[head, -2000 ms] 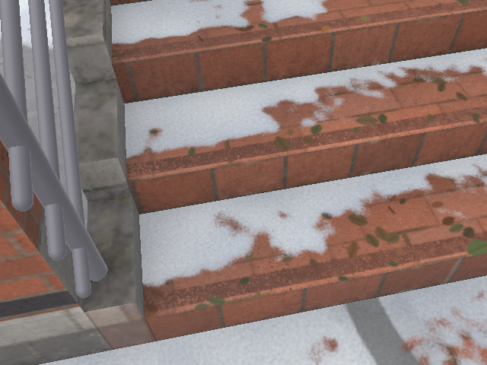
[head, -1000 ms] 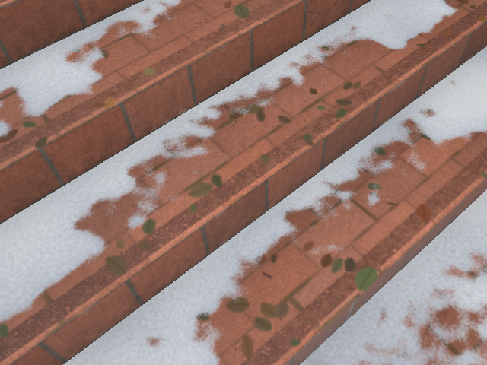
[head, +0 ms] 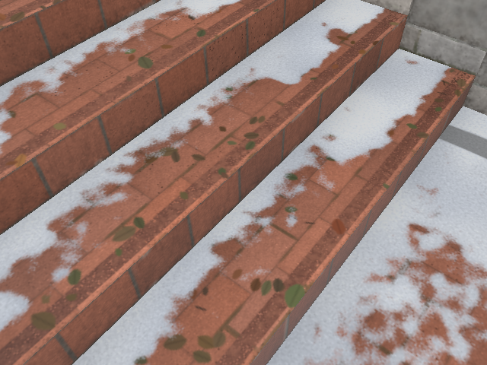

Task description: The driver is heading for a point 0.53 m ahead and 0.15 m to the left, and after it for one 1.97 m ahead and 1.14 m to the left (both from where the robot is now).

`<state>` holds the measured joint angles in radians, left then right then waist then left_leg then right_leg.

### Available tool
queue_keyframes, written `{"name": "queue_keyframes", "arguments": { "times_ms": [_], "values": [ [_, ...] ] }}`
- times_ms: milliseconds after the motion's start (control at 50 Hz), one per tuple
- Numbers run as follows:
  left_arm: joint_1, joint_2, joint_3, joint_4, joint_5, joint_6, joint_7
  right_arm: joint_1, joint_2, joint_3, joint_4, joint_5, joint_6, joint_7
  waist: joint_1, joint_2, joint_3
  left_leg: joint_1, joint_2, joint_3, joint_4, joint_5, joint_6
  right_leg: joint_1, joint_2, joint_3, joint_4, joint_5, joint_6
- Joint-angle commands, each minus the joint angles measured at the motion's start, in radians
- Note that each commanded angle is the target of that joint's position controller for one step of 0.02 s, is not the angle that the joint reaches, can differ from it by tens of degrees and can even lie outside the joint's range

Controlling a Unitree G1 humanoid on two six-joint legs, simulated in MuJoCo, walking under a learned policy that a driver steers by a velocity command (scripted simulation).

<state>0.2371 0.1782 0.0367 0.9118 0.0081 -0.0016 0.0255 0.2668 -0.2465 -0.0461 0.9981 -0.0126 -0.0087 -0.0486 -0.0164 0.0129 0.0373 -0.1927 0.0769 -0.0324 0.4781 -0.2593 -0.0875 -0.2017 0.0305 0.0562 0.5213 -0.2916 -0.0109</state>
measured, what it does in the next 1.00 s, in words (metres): walks ahead: right foot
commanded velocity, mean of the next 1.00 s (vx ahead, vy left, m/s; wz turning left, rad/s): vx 0.36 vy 0.00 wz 0.13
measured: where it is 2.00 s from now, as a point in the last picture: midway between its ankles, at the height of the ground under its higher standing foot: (257, 284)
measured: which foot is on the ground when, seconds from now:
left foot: down 0.00-0.62, up 0.64-1.00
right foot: down 0.00-0.24, up 0.26-0.60, down 0.62-1.00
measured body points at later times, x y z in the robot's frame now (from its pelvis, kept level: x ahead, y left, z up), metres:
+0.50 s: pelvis +0.10 +0.00 +0.01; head +0.13 +0.02 +0.46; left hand +0.26 +0.23 -0.12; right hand -0.01 -0.22 -0.12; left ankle +0.00 +0.12 -0.74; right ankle +0.18 -0.11 -0.69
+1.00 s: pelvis +0.32 -0.04 +0.00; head +0.32 -0.04 +0.45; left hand +0.20 +0.16 -0.15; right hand +0.52 -0.20 -0.11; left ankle +0.34 +0.08 -0.41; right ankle +0.26 -0.11 -0.74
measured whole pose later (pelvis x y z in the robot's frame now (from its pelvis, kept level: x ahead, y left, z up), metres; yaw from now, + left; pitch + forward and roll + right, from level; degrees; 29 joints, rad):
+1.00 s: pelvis +0.32 -0.04 +0.00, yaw +10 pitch +1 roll +0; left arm 0.52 0.16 0.00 1.10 0.05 -0.10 -0.01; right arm 0.11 -0.10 -0.01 0.76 -0.01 0.01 -0.03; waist -0.01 0.00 -0.03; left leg -1.18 -0.03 0.01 2.16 -0.41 0.14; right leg -0.08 0.01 -0.24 0.39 -0.34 -0.06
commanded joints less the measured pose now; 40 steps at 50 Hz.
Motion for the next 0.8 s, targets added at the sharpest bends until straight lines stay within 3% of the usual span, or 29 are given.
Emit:
{"name": "queue_keyframes", "arguments": {
  "times_ms": [20, 60, 80, 140, 180, 200, 220, 240, 260, 280, 300, 320, 360, 380, 420, 480, 540, 580, 600, 620, 640, 660, 680, 700, 720, 760, 800],
  "values": [
    [0.008, 0.122, 0.024, -0.029, -0.002, -0.012, 0.005, 0.038, -0.084, -0.014, -0.014, 0.001, -0.01, -0.005, 0.004, -0.049, 0.013, -0.003, -0.025, 0.045, -0.052, 0.066, 0.001, -0.045, -0.066, 0.068, -0.155, 0.093, -0.028],
    [0.027, 0.115, 0.022, -0.012, -0.003, -0.009, 0.007, 0.07, -0.074, -0.011, 0.009, 0.002, -0.008, -0.008, 0.008, -0.049, -0.011, 0.004, -0.037, 0.064, -0.044, 0.018, -0.001, -0.028, -0.057, 0.061, -0.167, 0.012, -0.034],
    [0.051, 0.138, 0.022, 0.003, 0.026, -0.007, 0.005, 0.07, -0.04, 0.001, 0.007, -0.013, 0.012, 0.014, 0.022, -0.066, 0.004, 0.0, -0.027, 0.035, -0.041, 0.007, 0.033, -0.028, -0.098, 0.129, -0.225, -0.08, -0.054],
    [0.076, 0.199, 0.048, 0.019, 0.017, 0.011, 0.001, 0.058, -0.041, -0.003, -0.02, -0.024, 0.021, 0.03, 0.037, -0.156, 0.068, -0.118, -0.101, 0.122, 0.132, -0.206, 0.077, -0.041, -0.144, 0.231, -0.306, -0.483, -0.134],
    [0.085, 0.187, 0.049, 0.028, 0.011, 0.013, -0.004, 0.083, -0.012, 0.005, -0.029, -0.024, 0.007, 0.032, 0.034, -0.196, 0.117, -0.105, -0.086, 0.111, 0.2, -0.206, 0.112, -0.125, -0.203, 0.306, -0.348, -0.542, -0.183],
    [0.047, 0.173, 0.046, 0.023, 0.007, 0.012, -0.007, 0.135, 0.009, 0.01, -0.02, -0.021, -0.006, 0.032, -0.001, -0.192, 0.126, -0.033, -0.081, 0.109, 0.152, -0.187, 0.133, -0.18, -0.197, 0.286, -0.332, -0.511, -0.184],
    [-0.017, 0.159, 0.042, 0.005, 0.004, 0.007, -0.01, 0.172, 0.002, 0.008, -0.012, -0.013, -0.019, 0.031, -0.038, -0.165, 0.141, 0.034, -0.084, 0.109, 0.017, -0.16, 0.153, -0.21, -0.162, 0.238, -0.283, -0.442, -0.163],
    [-0.066, 0.112, 0.032, -0.014, 0.003, -0.003, -0.01, 0.258, -0.034, -0.001, 0.012, -0.016, -0.036, 0.025, -0.075, -0.076, 0.14, 0.155, -0.028, -0.002, -0.123, -0.168, 0.172, -0.29, -0.099, 0.154, -0.133, -0.323, -0.13],
    [-0.148, 0.047, 0.014, -0.058, -0.001, -0.018, -0.013, 0.387, -0.141, -0.031, 0.048, -0.017, -0.045, 0.022, -0.127, 0.163, 0.113, 0.219, 0.163, -0.344, -0.314, -0.383, 0.244, -0.393, 0.032, -0.021, 0.146, -0.199, -0.075],
    [-0.155, 0.065, 0.017, -0.091, 0.021, -0.032, -0.016, 0.437, -0.211, -0.051, 0.075, -0.015, -0.041, 0.028, -0.114, 0.265, 0.166, 0.219, 0.327, -0.597, -0.41, -0.389, 0.326, -0.509, 0.039, -0.07, 0.301, -0.25, -0.073],
    [-0.155, 0.094, 0.022, -0.09, 0.035, -0.043, -0.023, 0.365, -0.148, -0.042, 0.06, -0.02, -0.04, 0.031, -0.07, 0.131, 0.205, 0.189, 0.328, -0.556, -0.4, -0.383, 0.343, -0.542, -0.03, -0.018, 0.413, -0.186, -0.083],
    [-0.123, 0.082, 0.018, -0.088, 0.028, -0.059, -0.035, 0.297, -0.099, -0.031, 0.031, -0.012, -0.048, 0.033, -0.028, 0.083, 0.183, 0.167, 0.294, -0.47, -0.399, -0.336, 0.316, -0.517, -0.05, -0.019, 0.439, -0.111, -0.085],
    [-0.096, 0.09, 0.024, -0.068, 0.028, -0.068, -0.056, 0.237, -0.077, -0.028, 0.007, -0.01, -0.065, 0.033, -0.008, 0.091, 0.126, 0.219, 0.211, -0.3, -0.392, -0.131, 0.269, -0.5, -0.065, -0.065, 0.444, -0.021, -0.07],
    [-0.112, 0.082, 0.024, -0.066, 0.026, -0.061, -0.056, 0.243, -0.066, -0.029, 0.014, -0.001, -0.074, 0.034, -0.007, 0.082, 0.113, 0.24, 0.181, -0.239, -0.373, -0.026, 0.257, -0.507, -0.065, -0.08, 0.435, 0.012, -0.06],
    [-0.156, 0.063, 0.02, -0.089, 0.026, -0.054, -0.064, 0.274, -0.022, -0.017, 0.026, 0.0, -0.082, 0.038, -0.016, 0.114, 0.077, 0.266, 0.155, -0.157, -0.337, 0.16, 0.247, -0.518, -0.062, -0.107, 0.39, 0.05, -0.044],
    [-0.231, 0.042, 0.003, -0.124, 0.026, -0.056, -0.074, 0.258, -0.037, -0.017, 0.017, -0.013, -0.084, 0.036, -0.024, 0.148, 0.047, 0.18, 0.119, -0.053, -0.309, 0.339, 0.238, -0.392, -0.052, -0.141, 0.223, 0.099, -0.027],
    [-0.259, 0.063, 0.006, -0.136, 0.01, -0.049, -0.059, 0.244, -0.069, -0.026, 0.009, -0.006, -0.079, 0.037, -0.018, 0.162, 0.031, 0.116, 0.136, -0.033, -0.251, 0.507, 0.219, -0.212, -0.019, -0.164, 0.08, 0.145, -0.044],
    [-0.134, 0.092, 0.022, -0.095, 0.015, -0.055, -0.046, 0.205, -0.089, -0.03, -0.001, 0.005, -0.077, 0.036, 0.051, 0.128, -0.03, 0.121, 0.131, -0.009, -0.099, 0.7, 0.199, -0.048, 0.011, -0.168, 0.002, 0.183, -0.073],
    [-0.01, 0.115, 0.035, -0.049, 0.025, -0.065, -0.038, 0.201, -0.074, -0.025, -0.007, 0.011, -0.074, 0.036, 0.096, 0.071, -0.097, 0.079, 0.086, 0.014, 0.068, 0.713, 0.186, 0.117, 0.026, -0.176, -0.05, 0.187, -0.084],
    [0.13, 0.156, 0.049, -0.016, 0.044, -0.08, -0.03, 0.201, -0.041, -0.014, -0.024, 0.016, -0.072, 0.038, 0.15, 0.005, -0.174, -0.064, 0.042, 0.03, 0.287, 0.479, 0.171, 0.307, -0.103, -0.043, -0.09, 0.109, -0.095],
    [0.209, 0.258, 0.061, -0.009, 0.06, -0.086, -0.025, 0.25, 0.086, 0.015, -0.058, 0.02, -0.067, 0.041, 0.114, -0.227, -0.251, -0.301, -0.079, 0.084, 0.597, -0.191, 0.141, 0.467, -0.396, 0.327, -0.17, 0.052, -0.128],
    [0.207, 0.307, 0.082, 0.008, 0.027, -0.061, -0.031, 0.326, 0.026, -0.007, -0.032, 0.032, -0.052, 0.032, 0.109, -0.302, -0.28, -0.394, -0.118, 0.035, 0.825, -0.263, 0.15, 0.396, -0.451, 0.535, -0.306, -0.162, -0.222],
    [0.097, 0.214, 0.06, -0.019, 0.017, -0.056, -0.037, 0.255, -0.017, -0.017, -0.035, 0.006, -0.044, 0.034, 0.075, -0.165, -0.128, -0.46, -0.049, 0.009, 0.919, -0.189, 0.167, 0.264, -0.399, 0.445, -0.329, -0.392, -0.203],
    [0.003, 0.139, 0.039, -0.049, 0.006, -0.065, -0.044, 0.169, -0.002, -0.017, -0.057, 0.005, -0.051, 0.043, 0.063, -0.103, -0.019, -0.464, -0.021, 0.016, 0.919, -0.115, 0.172, 0.12, -0.353, 0.332, -0.367, -0.323, -0.188],
    [-0.041, 0.114, 0.029, -0.054, 0.012, -0.077, -0.044, 0.149, 0.003, -0.02, -0.06, 0.007, -0.051, 0.048, 0.029, -0.073, 0.01, -0.423, 0.002, 0.01, 0.878, -0.06, 0.174, 0.043, -0.316, 0.24, -0.389, -0.201, -0.164],
    [-0.001, 0.091, 0.023, -0.027, 0.027, -0.095, -0.033, 0.187, 0.038, -0.022, -0.046, -0.006, -0.033, 0.052, -0.001, -0.08, -0.019, -0.351, -0.008, 0.028, 0.991, -0.047, 0.177, -0.015, -0.283, 0.109, -0.378, 0.006, -0.171],
    [0.086, 0.088, 0.02, 0.006, 0.027, -0.11, -0.035, 0.127, 0.054, -0.026, -0.083, 0.001, -0.017, 0.045, 0.009, -0.067, -0.028, -0.521, -0.032, 0.048, 1.228, -0.092, 0.192, 0.056, -0.314, 0.091, -0.344, 0.075, -0.19]
  ]
}}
